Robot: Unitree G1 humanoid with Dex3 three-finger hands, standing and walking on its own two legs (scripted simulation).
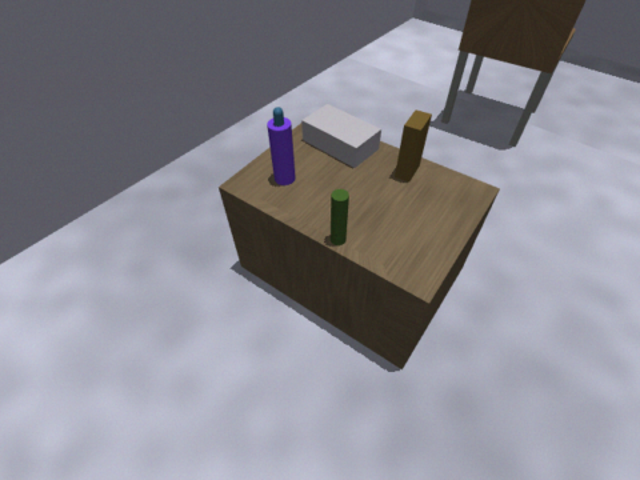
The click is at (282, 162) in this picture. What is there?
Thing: necked bottle
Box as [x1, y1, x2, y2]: [267, 107, 294, 184]
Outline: 276,107 273,110 273,117 267,123 274,179 279,184 288,184 294,180 290,121 282,115 282,110 279,107
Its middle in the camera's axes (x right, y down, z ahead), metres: -0.11 -0.28 +1.14
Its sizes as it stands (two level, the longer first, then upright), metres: 0.068 0.068 0.251
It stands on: a support 0.43 m high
